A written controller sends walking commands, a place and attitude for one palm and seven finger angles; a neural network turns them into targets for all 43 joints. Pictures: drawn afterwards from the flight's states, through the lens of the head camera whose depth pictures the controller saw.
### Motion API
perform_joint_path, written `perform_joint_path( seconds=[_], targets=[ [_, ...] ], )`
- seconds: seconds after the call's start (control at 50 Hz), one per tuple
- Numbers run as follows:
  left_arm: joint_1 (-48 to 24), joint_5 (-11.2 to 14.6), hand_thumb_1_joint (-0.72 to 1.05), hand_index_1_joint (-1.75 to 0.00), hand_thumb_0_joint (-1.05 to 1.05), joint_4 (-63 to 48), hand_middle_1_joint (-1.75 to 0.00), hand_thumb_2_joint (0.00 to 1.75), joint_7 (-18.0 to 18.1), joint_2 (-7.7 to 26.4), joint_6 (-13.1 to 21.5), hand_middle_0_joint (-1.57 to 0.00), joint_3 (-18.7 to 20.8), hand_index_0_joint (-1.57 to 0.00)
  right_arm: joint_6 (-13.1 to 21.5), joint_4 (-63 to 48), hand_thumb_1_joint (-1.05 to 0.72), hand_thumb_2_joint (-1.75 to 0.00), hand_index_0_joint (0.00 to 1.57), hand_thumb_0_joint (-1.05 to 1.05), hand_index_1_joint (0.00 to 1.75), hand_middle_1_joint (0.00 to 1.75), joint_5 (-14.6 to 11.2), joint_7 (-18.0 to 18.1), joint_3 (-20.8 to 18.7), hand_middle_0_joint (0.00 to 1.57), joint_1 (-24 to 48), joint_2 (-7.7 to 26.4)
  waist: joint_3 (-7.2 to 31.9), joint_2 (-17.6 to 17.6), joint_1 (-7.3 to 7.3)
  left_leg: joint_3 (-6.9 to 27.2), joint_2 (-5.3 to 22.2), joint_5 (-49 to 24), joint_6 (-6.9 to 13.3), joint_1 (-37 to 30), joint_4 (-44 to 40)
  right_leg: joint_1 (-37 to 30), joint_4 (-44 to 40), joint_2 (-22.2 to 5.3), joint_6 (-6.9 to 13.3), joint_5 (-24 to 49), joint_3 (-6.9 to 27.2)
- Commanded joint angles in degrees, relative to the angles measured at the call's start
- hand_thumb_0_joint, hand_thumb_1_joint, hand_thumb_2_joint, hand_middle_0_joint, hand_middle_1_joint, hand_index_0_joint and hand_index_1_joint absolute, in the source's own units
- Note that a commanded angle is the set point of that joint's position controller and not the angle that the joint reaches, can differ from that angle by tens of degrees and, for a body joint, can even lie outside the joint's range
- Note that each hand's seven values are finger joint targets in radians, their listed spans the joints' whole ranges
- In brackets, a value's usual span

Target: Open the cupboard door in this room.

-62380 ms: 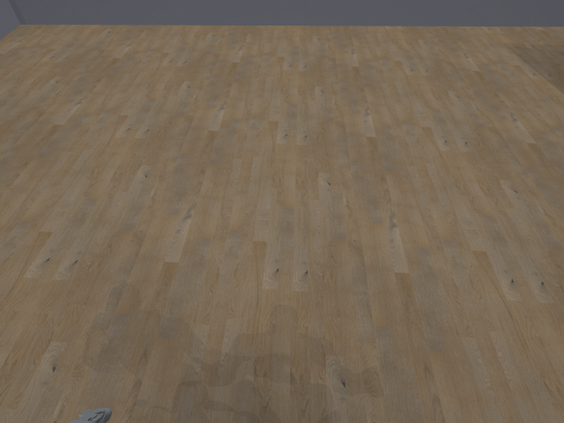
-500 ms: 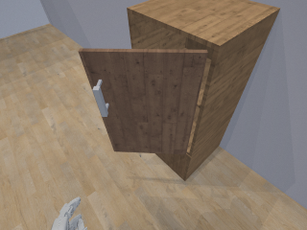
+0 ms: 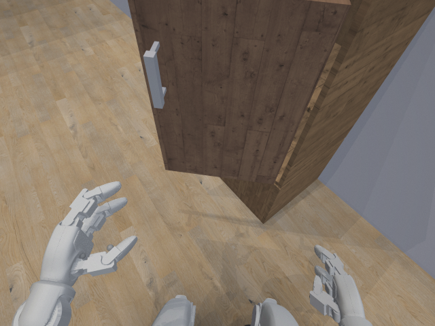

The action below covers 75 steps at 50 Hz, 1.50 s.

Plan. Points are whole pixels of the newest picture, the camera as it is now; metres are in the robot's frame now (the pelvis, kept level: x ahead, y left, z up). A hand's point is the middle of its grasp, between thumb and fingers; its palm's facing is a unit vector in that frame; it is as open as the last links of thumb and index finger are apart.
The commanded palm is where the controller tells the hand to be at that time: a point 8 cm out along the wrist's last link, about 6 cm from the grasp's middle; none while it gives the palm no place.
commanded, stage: raise the hand with hooked fingers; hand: left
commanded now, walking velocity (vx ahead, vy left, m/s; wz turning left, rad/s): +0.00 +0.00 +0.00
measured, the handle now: (157, 76) +0.58 +0.20 +0.10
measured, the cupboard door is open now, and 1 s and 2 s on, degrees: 43 43 43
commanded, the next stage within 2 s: move the hooked fingers beside the handle in 1.46 s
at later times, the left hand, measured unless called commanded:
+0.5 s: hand (83, 207) +0.27 +0.25 +0.08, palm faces -0.01 -1.00 -0.06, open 12.9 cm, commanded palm +0.25 +0.30 +0.09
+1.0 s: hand (60, 164) +0.32 +0.29 +0.12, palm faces +0.02 -1.00 -0.04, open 14.0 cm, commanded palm +0.29 +0.33 +0.12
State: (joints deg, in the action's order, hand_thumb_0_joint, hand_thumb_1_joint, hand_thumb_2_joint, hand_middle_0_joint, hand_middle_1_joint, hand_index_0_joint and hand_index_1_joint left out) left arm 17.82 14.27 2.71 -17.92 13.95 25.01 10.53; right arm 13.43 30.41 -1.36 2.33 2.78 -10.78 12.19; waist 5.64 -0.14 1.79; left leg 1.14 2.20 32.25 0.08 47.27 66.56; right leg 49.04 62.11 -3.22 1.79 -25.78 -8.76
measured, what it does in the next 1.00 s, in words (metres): stands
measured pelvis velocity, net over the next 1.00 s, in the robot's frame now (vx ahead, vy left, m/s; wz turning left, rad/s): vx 0.02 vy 0.01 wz -0.02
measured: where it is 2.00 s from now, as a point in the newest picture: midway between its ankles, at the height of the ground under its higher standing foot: outside the picture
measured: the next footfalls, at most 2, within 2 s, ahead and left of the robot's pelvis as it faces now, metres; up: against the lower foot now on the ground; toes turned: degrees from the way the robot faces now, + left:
none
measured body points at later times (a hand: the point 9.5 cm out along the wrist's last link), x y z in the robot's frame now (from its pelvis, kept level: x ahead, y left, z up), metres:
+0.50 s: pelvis +0.02 +0.02 +0.03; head +0.07 +0.04 +0.48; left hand +0.27 +0.30 +0.08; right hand +0.18 -0.24 -0.03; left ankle +0.01 +0.11 -0.65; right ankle +0.05 -0.11 -0.65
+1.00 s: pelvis +0.02 +0.01 +0.05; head +0.07 +0.02 +0.49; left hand +0.31 +0.34 +0.12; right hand +0.17 -0.24 -0.04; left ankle +0.01 +0.11 -0.65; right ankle +0.05 -0.11 -0.65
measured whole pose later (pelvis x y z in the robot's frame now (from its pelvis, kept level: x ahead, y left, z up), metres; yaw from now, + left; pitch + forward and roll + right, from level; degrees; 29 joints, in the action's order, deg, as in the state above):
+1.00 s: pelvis +0.02 +0.01 +0.05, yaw -1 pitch +9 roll -2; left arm -3.5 19.5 25.3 -28.8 24.2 15.1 25.8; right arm 12.2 33.6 -2.0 4.5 3.4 -16.5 16.3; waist 4.1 -1.1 -0.4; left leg -1.5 1.6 26.6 1.2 32.1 49.6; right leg 34.8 45.8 -2.5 0.2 -19.9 -6.5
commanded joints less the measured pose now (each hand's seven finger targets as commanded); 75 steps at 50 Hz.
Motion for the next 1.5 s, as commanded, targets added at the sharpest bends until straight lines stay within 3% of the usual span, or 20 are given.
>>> perform_joint_path(
  seconds=[0.0, 0.06, 0.1, 0.16, 0.22, 0.38, 0.4, 0.46, 0.54, 0.6, 0.68, 0.94, 0.98, 1.06, 1.12, 1.2, 1.28, 1.36, 1.4, 1.48],
  targets=[
    [-2.6, 3.5, 0.13, -0.8, 0.0, -7.2, -0.8, 0.57, -2.5, 9.0, -3.8, -0.25, 6.9, -0.25, 3.1, -8.0, -0.9, -0.9, 0.2, 0.0, 0.3, 0.3, -0.7, 1.6, -4.9, 0.2, 0.8, 9.4, 14.1, -2.0, -1.24, 1.3, -2.5, -15.3, 0.7, -5.0, -15.2, -16.3, -11.8, 3.2, -0.4, 6.5, 5.7],
    [-2.7, 4.6, 0.06, -0.84, 0.0, -9.0, -0.84, 0.54, -1.4, 9.2, -4.8, -0.26, 9.0, -0.26, 3.2, -8.2, -0.9, -0.9, 0.2, 0.0, 0.3, 0.3, -0.7, 1.6, -4.8, 0.2, 0.9, 8.8, 14.5, 0.7, -0.8, 1.0, -2.5, -15.9, 0.7, -5.1, -16.7, -17.8, -13.1, 2.8, -1.0, 6.5, 5.5],
    [-4.6, 4.9, 0.01, -0.87, 0.0, -8.0, -0.87, 0.52, -0.7, 10.3, -4.1, -0.26, 10.1, -0.26, 3.4, -7.9, -0.9, -0.9, 0.2, 0.0, 0.3, 0.3, -0.4, 1.6, -4.5, 0.2, 0.8, 9.0, 11.9, 0.2, -0.67, 1.3, -2.5, -15.3, 0.5, -4.7, -17.4, -17.2, -13.3, 3.1, -0.6, 5.0, 5.3],
    [-5.9, 4.2, -0.06, -0.92, 0.0, -8.4, -0.92, 0.49, -0.3, 9.3, -1.9, -0.27, 8.7, -0.27, 4.2, -7.5, -0.9, -0.9, 0.2, 0.0, 0.3, 0.3, -0.2, 1.4, -4.6, 0.2, -0.9, 9.4, 11.5, -1.6, -1.56, 1.0, -2.4, -14.9, 0.5, -6.5, -18.3, -15.6, -13.7, 2.8, -0.7, 4.7, 4.9],
    [-6.9, 4.1, -0.13, -0.96, 0.0, -7.6, -0.96, 0.46, -1.1, 11.0, -0.9, -0.27, 9.7, -0.27, 4.5, -7.2, -0.9, -0.9, 0.2, 0.0, 0.3, 0.3, -0.3, 1.4, -4.8, 0.2, -2.0, 10.4, 12.3, -1.5, -1.63, 1.0, -2.4, -15.9, 0.4, -7.6, -18.9, -16.5, -13.7, 2.9, -0.5, 6.0, 4.8],
    [-10.4, 4.8, -0.31, -1.08, 0.0, -7.0, -1.08, 0.38, -2.2, 13.4, -1.8, -0.29, 11.6, -0.29, 4.3, -6.6, -0.9, -0.9, 0.2, 0.0, 0.3, 0.3, -0.6, 1.7, -4.9, 0.2, -3.5, 11.2, 11.3, -5.6, -1.85, 1.0, -2.1, -20.9, -0.2, -12.4, -20.7, -17.8, -14.7, 3.1, -0.3, 11.1, 4.1],
    [-11.8, 5.1, -0.34, -1.1, 0.0, -6.7, -1.1, 0.37, -2.4, 14.8, -2.0, -0.29, 12.6, -0.29, 4.1, -6.4, -0.9, -0.9, 0.2, 0.0, 0.3, 0.3, -0.5, 1.8, -4.8, 0.2, -3.8, 11.4, 10.9, -5.3, -1.72, 1.4, -2.0, -22.3, -0.4, -12.7, -20.8, -18.4, -14.4, 3.4, 0.0, 12.2, 3.9],
    [-12.3, 5.1, -0.41, -1.14, 0.0, -6.2, -1.14, 0.34, -3.0, 14.8, -2.4, -0.29, 12.9, -0.29, 3.9, -6.5, -0.9, -0.9, 0.2, 0.0, 0.3, 0.3, -0.6, 1.7, -4.8, 0.2, -4.1, 11.4, 12.7, -5.6, -1.58, 1.2, -1.9, -25.8, -0.6, -14.9, -21.2, -19.8, -14.9, 3.3, -0.3, 15.3, 3.9],
    [-15.6, 5.4, -0.5, -1.2, 0.0, -3.6, -1.2, 0.3, -4.6, 15.8, -4.0, -0.3, 13.3, -0.3, 3.2, -6.3, -0.9, -0.9, 0.2, 0.0, 0.3, 0.3, -0.6, 1.6, -4.4, 0.2, -4.1, 11.7, 11.8, -6.0, -1.92, 1.3, -1.6, -27.9, -0.8, -16.3, -21.9, -20.1, -15.7, 3.6, -0.3, 16.8, 3.8],
    [-19.4, 6.0, -0.5, -1.2, 0.0, 0.5, -1.2, 0.3, -5.9, 17.1, -5.4, -0.3, 14.4, -0.3, 2.7, -6.0, -0.9, -0.9, 0.2, 0.0, 0.3, 0.3, -0.7, 2.0, -4.0, 0.2, -3.9, 12.1, 9.3, -3.8, -2.46, 1.3, -1.9, -24.1, -0.5, -15.4, -22.7, -20.2, -17.1, 3.8, -0.2, 15.3, 3.9],
    [-23.7, 6.2, -0.5, -1.2, 0.0, 1.5, -1.2, 0.3, -7.6, 19.4, -5.7, -0.3, 16.2, -0.3, 2.6, -5.8, -0.9, -0.9, 0.2, 0.0, 0.3, 0.3, -0.7, 2.4, -3.8, 0.2, -3.6, 11.9, 12.3, -5.3, -1.96, 1.0, -2.0, -25.4, -0.4, -17.1, -23.3, -22.6, -17.9, 3.5, -0.2, 16.8, 4.5],
    [-33.4, 7.0, -0.5, -1.2, 0.0, 12.0, -1.2, 0.3, -11.6, 25.3, -6.7, -0.3, 20.4, -0.3, 1.9, -4.2, -0.9, -0.9, 0.2, 0.0, 0.3, 0.3, -0.7, 3.1, -3.5, 0.2, -4.7, 12.6, 11.9, -3.8, -2.16, 0.4, -2.1, -26.0, 0.1, -18.4, -25.7, -26.0, -20.9, 3.4, -0.1, 18.6, 5.3],
    [-31.6, 7.2, -0.5, -1.2, 0.0, 13.3, -1.2, 0.3, -12.3, 23.4, -6.7, -0.3, 19.0, -0.3, 1.9, -4.5, -0.9, -0.9, 0.2, 0.0, 0.3, 0.3, -0.8, 3.0, -3.7, 0.2, -4.8, 12.6, 11.5, -3.9, -1.97, 0.2, -2.1, -25.9, 0.3, -18.4, -26.0, -25.9, -21.3, 3.2, -0.1, 18.6, 5.3],
    [-30.5, 7.1, -0.5, -1.2, 0.0, 12.6, -1.2, 0.3, -12.3, 24.6, -6.2, -0.3, 20.0, -0.3, 1.9, -4.9, -0.9, -0.9, 0.2, 0.0, 0.3, 0.3, -0.7, 2.5, -4.0, 0.2, -5.1, 12.7, 12.5, -4.4, -1.45, -0.1, -2.3, -26.3, 0.3, -18.7, -26.3, -26.8, -21.4, 3.2, -0.1, 19.1, 5.6],
    [-30.5, 7.5, -0.5, -1.2, 0.0, 13.4, -1.2, 0.3, -11.7, 25.2, -5.6, -0.3, 21.3, -0.3, 1.5, -4.7, -0.9, -0.9, 0.2, 0.0, 0.3, 0.3, -0.6, 2.4, -4.1, 0.2, -5.3, 12.8, 11.7, -2.2, -1.62, -0.4, -2.3, -25.5, 0.6, -17.7, -26.3, -27.4, -21.9, 3.2, -0.2, 19.2, 6.0],
    [-33.0, 6.9, -0.5, -1.2, 0.0, 13.1, -1.2, 0.3, -11.1, 25.6, -4.5, -0.3, 20.9, -0.3, 1.4, -4.8, -0.9, -0.9, 0.2, 0.0, 0.3, 0.3, -0.5, 2.6, -4.0, 0.2, -5.0, 12.7, 10.1, -3.7, -2.11, -0.6, -2.3, -21.9, 0.7, -17.2, -26.5, -26.2, -22.5, 3.1, -0.1, 15.5, 6.7],
    [-33.0, 6.3, -0.5, -1.2, 0.0, 10.4, -1.2, 0.3, -10.9, 25.9, -3.5, -0.3, 20.7, -0.3, 1.7, -4.7, -0.9, -0.9, 0.2, 0.0, 0.3, 0.3, -0.6, 2.9, -4.0, 0.2, -5.1, 12.3, 13.5, -6.8, -1.81, -0.4, -2.3, -24.3, 0.7, -19.5, -26.7, -27.3, -21.9, 3.1, -0.1, 17.6, 6.5],
    [-32.2, 7.2, -0.5, -1.2, 0.0, 13.8, -1.2, 0.3, -11.4, 24.4, -4.1, -0.3, 20.6, -0.3, 1.6, -4.4, -0.9, -0.9, 0.2, 0.0, 0.3, 0.3, -0.6, 3.1, -3.8, 0.2, -4.8, 12.3, 11.0, -2.8, -2.27, -0.5, -2.3, -22.9, 0.7, -17.7, -26.6, -26.8, -22.4, 3.2, -0.5, 17.3, 6.5],
    [-33.3, 7.4, -0.5, -1.2, 0.0, 14.7, -1.2, 0.3, -11.9, 24.0, -4.5, -0.3, 19.7, -0.3, 1.5, -4.2, -0.9, -0.9, 0.2, 0.0, 0.3, 0.3, -0.8, 3.1, -3.6, 0.2, -4.6, 12.4, 9.3, -3.7, -2.43, -0.5, -2.4, -21.7, 0.6, -17.2, -26.7, -26.2, -22.7, 3.1, -0.2, 16.0, 6.7],
    [-33.3, 6.7, -0.5, -1.2, 0.0, 14.2, -1.2, 0.3, -12.3, 24.0, -4.9, -0.3, 19.2, -0.3, 1.7, -4.5, -0.9, -0.9, 0.2, 0.0, 0.3, 0.3, -0.8, 3.2, -3.6, 0.2, -4.5, 12.2, 10.8, -4.6, -2.32, -0.5, -2.4, -22.5, 0.7, -18.2, -26.7, -26.2, -22.5, 3.1, -0.3, 16.8, 6.5]
  ],
)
